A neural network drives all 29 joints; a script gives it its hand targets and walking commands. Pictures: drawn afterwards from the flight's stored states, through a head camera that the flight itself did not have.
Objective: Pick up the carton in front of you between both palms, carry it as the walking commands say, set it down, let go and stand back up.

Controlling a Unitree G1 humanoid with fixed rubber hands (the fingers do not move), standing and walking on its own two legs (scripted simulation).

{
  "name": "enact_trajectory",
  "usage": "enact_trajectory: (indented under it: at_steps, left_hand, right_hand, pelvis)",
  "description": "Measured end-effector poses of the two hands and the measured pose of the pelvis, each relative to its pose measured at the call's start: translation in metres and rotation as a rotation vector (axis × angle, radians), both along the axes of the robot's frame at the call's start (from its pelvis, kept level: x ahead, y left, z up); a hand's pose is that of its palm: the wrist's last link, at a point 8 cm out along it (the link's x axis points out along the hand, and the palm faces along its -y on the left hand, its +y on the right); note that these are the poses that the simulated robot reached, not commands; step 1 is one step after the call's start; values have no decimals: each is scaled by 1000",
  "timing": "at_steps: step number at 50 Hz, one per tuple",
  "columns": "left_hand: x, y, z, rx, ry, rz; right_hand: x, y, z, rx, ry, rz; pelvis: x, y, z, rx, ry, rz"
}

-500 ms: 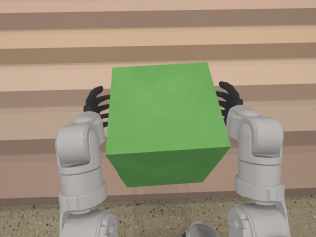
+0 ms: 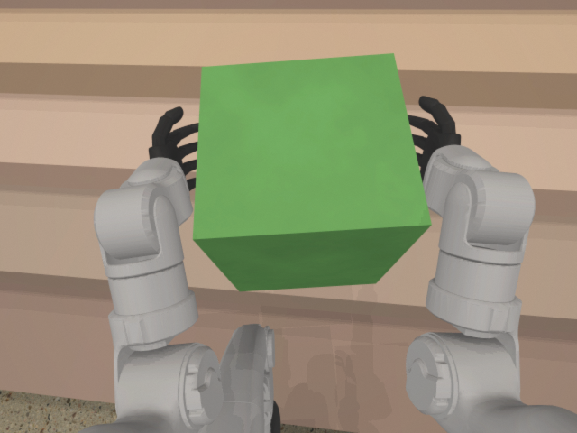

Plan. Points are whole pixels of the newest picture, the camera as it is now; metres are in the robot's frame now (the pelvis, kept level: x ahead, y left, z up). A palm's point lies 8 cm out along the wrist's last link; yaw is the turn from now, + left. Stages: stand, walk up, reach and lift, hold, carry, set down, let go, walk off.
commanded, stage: carry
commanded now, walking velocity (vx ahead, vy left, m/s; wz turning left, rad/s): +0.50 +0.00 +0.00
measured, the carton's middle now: (303, 193) +0.40 +0.03 +0.07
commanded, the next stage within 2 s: none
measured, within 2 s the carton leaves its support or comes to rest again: neither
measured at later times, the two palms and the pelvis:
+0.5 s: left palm out of the picture +0.76 +0.15 +0.32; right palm out of the picture +0.73 -0.15 +0.34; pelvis +0.37 +0.05 +0.14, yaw +0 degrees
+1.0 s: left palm out of the picture +1.06 +0.23 +0.47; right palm out of the picture +1.09 -0.07 +0.46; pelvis +0.69 +0.05 +0.27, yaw +1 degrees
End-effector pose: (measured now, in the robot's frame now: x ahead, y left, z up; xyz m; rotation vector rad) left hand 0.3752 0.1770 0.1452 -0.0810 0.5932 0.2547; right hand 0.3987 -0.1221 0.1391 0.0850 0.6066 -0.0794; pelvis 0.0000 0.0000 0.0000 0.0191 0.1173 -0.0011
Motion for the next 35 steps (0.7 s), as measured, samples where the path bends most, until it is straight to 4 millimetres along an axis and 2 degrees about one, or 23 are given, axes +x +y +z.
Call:
enact_trajectory:
  at_steps: [3, 6, 9, 11, 14, 17, 21, 24, 27, 31, 33, 35]
  left_hand:
    - [53, 8, 7, 6, -25, -16]
    - [114, 10, 8, 3, 7, -58]
    - [175, -3, 13, -7, 62, -145]
    - [205, -14, 25, -8, 101, -186]
    - [244, -28, 55, -7, 119, -224]
    - [285, -37, 94, -3, 85, -256]
    - [340, -39, 143, -12, 1, -270]
    - [377, -31, 172, -11, -46, -250]
    - [413, -16, 191, -19, -49, -211]
    - [457, 13, 206, 10, 19, -112]
    - [471, 30, 211, 30, 73, -51]
    - [481, 44, 215, 35, 126, -7]
  right_hand:
    - [48, 8, 6, -4, -27, -9]
    - [96, 9, 7, -28, 4, -37]
    - [131, -3, 16, -70, 60, -100]
    - [147, -13, 26, -73, 101, -138]
    - [172, -25, 54, -41, 120, -196]
    - [205, -33, 93, -24, 87, -236]
    - [262, -36, 153, -55, 4, -237]
    - [312, -29, 191, -93, -42, -195]
    - [366, -15, 217, -120, -46, -125]
    - [445, 13, 232, -132, 10, -4]
    - [482, 31, 234, -110, 58, 67]
    - [509, 48, 236, -94, 108, 113]
  pelvis:
    - [55, 11, -2, 14, -3, -12]
    - [113, 28, 5, 12, -14, -6]
    - [154, 41, 29, 33, -31, -3]
    - [177, 48, 53, 34, -37, -6]
    - [212, 59, 91, 15, -34, -24]
    - [251, 65, 121, -22, -36, -42]
    - [308, 61, 138, -52, -33, -34]
    - [354, 53, 141, -62, -45, -7]
    - [402, 43, 145, -78, -46, 0]
    - [468, 25, 158, -82, -49, 12]
    - [491, 19, 173, -97, -64, 12]
    - [508, 15, 191, -97, -75, 14]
